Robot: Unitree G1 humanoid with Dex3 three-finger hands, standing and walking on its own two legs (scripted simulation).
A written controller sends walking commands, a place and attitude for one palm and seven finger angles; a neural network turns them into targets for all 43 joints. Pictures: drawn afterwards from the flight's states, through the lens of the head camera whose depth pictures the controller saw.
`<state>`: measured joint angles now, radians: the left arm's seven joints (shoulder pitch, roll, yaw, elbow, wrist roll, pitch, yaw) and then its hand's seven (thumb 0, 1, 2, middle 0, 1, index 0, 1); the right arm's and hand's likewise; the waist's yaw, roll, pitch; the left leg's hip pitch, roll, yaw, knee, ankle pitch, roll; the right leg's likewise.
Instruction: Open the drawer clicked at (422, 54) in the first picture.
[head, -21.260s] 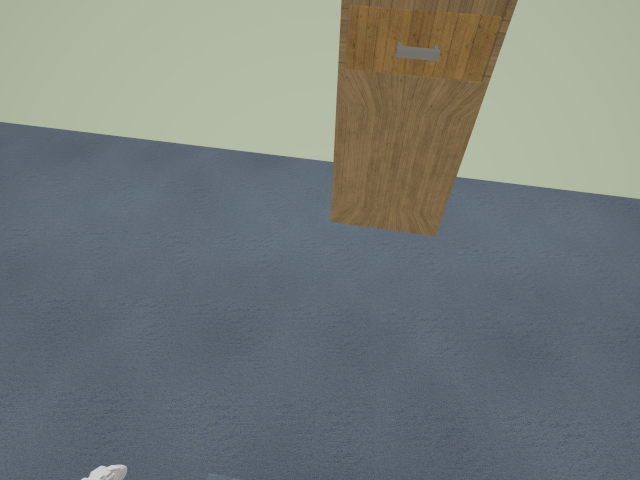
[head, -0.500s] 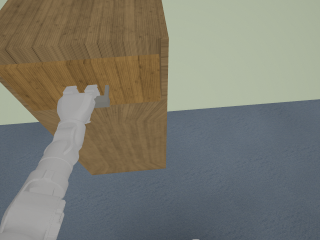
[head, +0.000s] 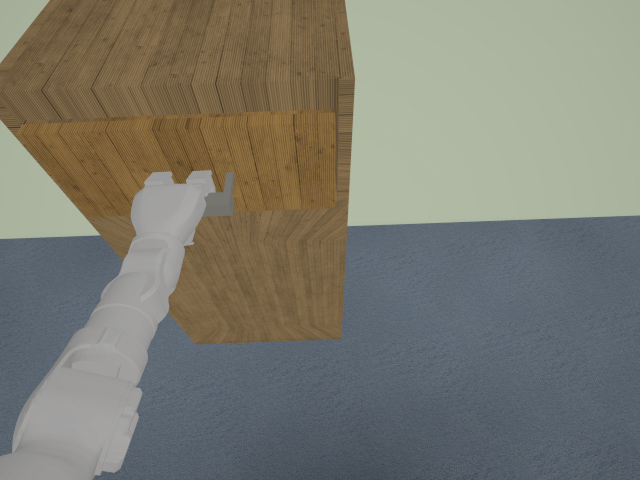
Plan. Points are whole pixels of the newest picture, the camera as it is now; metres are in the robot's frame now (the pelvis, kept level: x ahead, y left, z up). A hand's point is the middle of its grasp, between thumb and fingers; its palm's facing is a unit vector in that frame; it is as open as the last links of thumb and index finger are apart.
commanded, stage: pull the drawer open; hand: left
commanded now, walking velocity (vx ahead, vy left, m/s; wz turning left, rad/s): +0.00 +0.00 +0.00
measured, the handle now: (191, 193) +0.50 +0.19 +0.04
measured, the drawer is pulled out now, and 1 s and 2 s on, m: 0.02 0.22 0.30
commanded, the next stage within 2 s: open the thumb to release the handle in 1.66 s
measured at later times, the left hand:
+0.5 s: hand (174, 292) +0.35 +0.19 +0.02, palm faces +0.00 -0.08 -1.00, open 6.0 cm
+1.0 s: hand (158, 381) +0.24 +0.19 +0.02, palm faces +0.00 -0.12 -0.99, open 6.0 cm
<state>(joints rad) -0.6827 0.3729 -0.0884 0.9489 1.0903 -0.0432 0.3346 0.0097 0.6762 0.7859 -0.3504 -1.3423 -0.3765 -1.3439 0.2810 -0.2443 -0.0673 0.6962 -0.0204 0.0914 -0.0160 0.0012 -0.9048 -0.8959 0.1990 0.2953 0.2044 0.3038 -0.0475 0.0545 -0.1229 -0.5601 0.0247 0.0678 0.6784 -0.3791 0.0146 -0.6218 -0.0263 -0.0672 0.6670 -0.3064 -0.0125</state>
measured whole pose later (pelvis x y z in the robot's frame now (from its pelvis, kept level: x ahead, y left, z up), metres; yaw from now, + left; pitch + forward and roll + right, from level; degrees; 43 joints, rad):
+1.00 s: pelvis +0.01 -0.01 +0.00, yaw -1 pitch +7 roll +1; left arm 0.33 0.31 -0.15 -0.08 1.07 0.06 0.32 0.06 0.68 0.77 -0.27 -1.34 -0.40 -1.31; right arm 0.11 -0.21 -0.01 0.60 -0.04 0.06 0.04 0.01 -0.90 -0.90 0.20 0.30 0.20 0.30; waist 0.08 0.07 -0.09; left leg -0.34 0.03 0.08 0.63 -0.41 -0.01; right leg -0.43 -0.01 -0.05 0.67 -0.35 -0.03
